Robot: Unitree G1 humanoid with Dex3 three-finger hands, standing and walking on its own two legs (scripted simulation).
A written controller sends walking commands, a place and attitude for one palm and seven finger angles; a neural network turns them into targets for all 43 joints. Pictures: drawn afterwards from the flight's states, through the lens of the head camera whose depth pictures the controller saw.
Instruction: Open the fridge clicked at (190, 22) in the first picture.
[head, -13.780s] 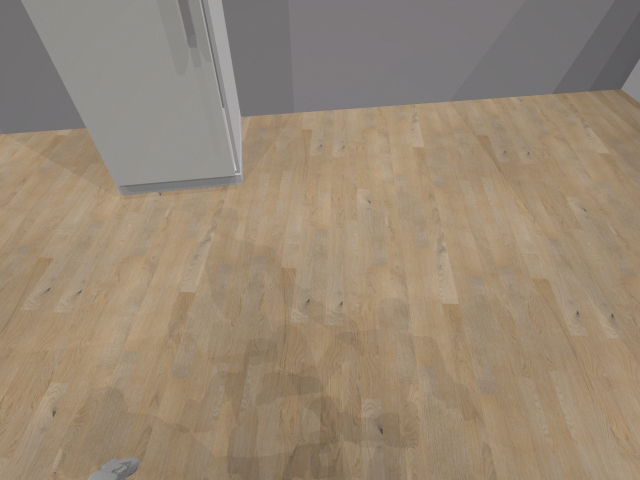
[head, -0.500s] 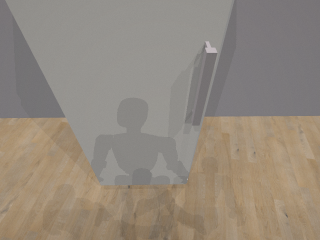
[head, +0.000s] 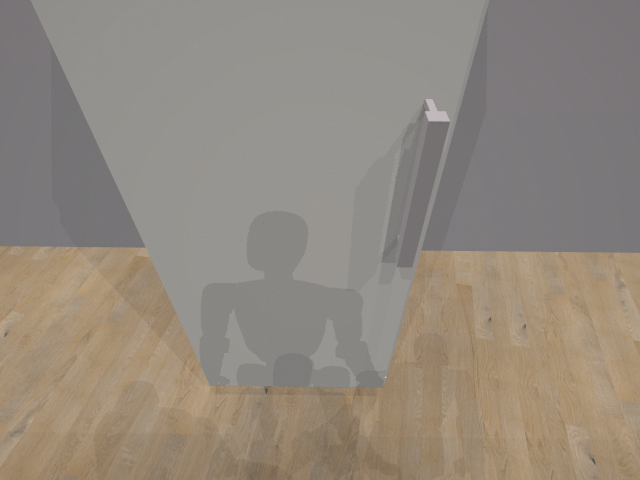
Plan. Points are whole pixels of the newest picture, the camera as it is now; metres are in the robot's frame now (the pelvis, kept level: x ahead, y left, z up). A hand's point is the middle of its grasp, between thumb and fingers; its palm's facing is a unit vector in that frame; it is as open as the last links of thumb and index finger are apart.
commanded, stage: come to a stop and stand still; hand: right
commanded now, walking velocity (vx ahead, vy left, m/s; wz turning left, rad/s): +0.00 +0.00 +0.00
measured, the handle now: (415, 192) +0.52 -0.12 +0.10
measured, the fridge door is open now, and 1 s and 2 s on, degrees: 0 0 0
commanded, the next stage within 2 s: look again from close up in 1.56 s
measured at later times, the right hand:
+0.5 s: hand out of the picture +0.00 -0.18 -0.18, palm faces +0.03 +0.98 -0.21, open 7.4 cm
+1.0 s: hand out of the picture -0.02 -0.19 -0.17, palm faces +0.00 +0.98 -0.22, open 7.4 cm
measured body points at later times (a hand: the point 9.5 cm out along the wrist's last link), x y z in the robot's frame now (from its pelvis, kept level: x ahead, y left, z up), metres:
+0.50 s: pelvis -0.02 -0.01 -0.01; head -0.01 -0.01 +0.44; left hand +0.02 +0.23 -0.16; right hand -0.01 -0.24 -0.17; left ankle -0.01 +0.12 -0.74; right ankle -0.03 -0.11 -0.74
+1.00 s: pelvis -0.02 -0.01 +0.00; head +0.00 +0.01 +0.44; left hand -0.03 +0.22 -0.17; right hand -0.02 -0.24 -0.16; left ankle -0.01 +0.12 -0.74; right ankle -0.03 -0.12 -0.74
